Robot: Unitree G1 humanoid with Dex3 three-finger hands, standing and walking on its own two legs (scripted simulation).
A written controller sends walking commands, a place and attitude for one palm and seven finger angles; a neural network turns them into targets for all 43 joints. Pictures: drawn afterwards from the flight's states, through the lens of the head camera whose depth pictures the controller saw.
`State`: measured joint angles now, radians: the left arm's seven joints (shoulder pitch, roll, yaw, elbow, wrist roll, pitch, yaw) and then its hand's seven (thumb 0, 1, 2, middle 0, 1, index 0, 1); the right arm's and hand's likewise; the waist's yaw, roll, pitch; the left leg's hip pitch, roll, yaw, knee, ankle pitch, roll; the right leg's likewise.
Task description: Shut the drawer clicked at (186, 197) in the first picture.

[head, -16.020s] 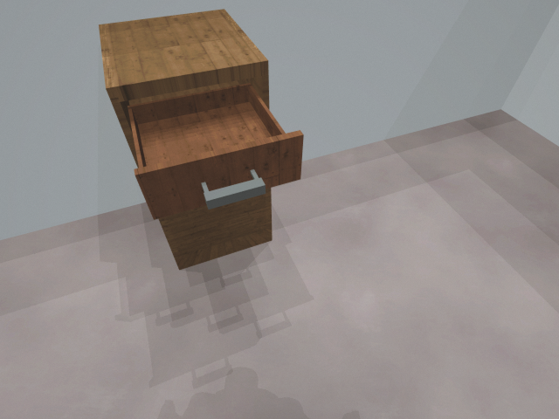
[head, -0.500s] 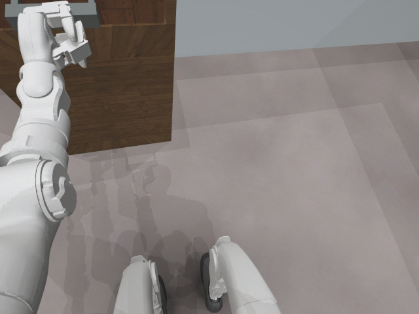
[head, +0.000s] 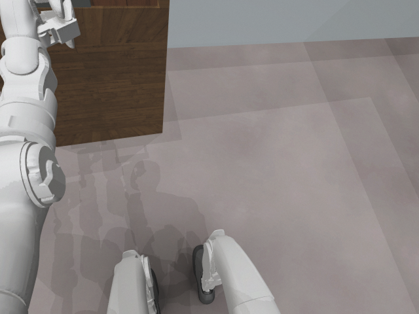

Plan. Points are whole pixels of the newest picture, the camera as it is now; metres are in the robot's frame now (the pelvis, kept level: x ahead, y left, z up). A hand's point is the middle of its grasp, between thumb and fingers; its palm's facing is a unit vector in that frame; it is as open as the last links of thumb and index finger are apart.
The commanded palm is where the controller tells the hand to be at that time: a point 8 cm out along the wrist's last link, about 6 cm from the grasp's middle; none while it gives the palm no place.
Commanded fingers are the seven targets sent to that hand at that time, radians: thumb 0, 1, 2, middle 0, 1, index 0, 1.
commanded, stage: pull the fist back off the drawer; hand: left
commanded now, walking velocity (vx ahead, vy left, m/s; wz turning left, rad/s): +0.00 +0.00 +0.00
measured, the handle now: out of the picture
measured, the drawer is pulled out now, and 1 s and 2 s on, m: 0.00 0.00 0.00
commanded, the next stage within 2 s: draw the hand back to the body in 0.42 s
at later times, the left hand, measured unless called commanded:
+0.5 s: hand (71, 29) +0.58 +0.13 +0.08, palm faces +0.07 -1.00 -0.03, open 3.2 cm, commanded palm +0.55 +0.16 +0.08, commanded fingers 0.00 0.90 0.90 -1.40 -1.60 -1.40 -1.60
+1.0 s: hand (11, 67) +0.44 +0.16 +0.17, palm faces +0.06 -1.00 -0.05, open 3.2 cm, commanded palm +0.40 +0.21 +0.17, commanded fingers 0.00 0.90 0.90 -1.40 -1.60 -1.40 -1.60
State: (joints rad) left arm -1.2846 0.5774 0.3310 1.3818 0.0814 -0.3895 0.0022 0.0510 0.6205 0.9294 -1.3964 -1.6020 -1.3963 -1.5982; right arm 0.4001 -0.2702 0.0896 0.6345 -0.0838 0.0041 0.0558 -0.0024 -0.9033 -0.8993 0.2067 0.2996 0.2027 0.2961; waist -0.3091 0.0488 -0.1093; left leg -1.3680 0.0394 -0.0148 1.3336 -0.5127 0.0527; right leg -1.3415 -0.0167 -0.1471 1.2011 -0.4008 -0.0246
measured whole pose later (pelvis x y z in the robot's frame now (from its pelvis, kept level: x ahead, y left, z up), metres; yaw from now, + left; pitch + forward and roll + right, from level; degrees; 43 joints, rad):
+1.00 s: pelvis +0.07 -0.01 +0.09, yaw +2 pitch +13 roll -2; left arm -0.27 0.24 0.16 0.47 -0.18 -0.32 -0.09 0.01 0.90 0.90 -1.40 -1.60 -1.40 -1.60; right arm 0.29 -0.26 0.01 0.55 0.04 0.04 0.02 0.00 -0.90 -0.90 0.21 0.30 0.20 0.30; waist -0.05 0.04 -0.12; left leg -0.63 0.02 0.03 0.87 -0.47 0.03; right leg -0.65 0.00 -0.09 0.82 -0.39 -0.02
